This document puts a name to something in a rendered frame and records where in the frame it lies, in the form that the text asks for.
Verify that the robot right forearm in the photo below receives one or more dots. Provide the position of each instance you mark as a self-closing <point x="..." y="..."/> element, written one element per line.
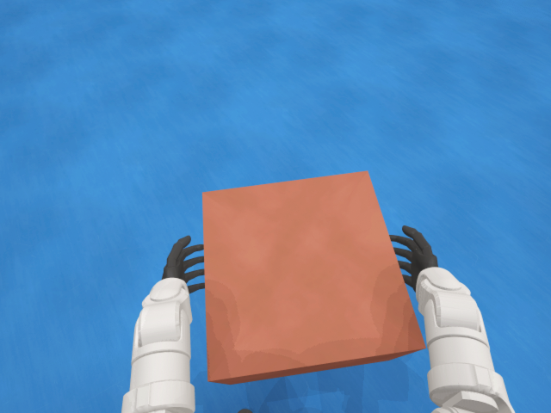
<point x="461" y="372"/>

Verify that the robot right hand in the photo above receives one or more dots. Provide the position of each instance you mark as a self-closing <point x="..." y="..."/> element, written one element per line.
<point x="420" y="256"/>

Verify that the robot left forearm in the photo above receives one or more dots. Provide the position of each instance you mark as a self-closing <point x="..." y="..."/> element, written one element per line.
<point x="160" y="375"/>

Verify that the robot left hand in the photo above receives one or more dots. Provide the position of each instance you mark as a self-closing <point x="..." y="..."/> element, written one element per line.
<point x="176" y="266"/>

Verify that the carton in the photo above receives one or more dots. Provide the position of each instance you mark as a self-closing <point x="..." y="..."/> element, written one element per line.
<point x="300" y="277"/>

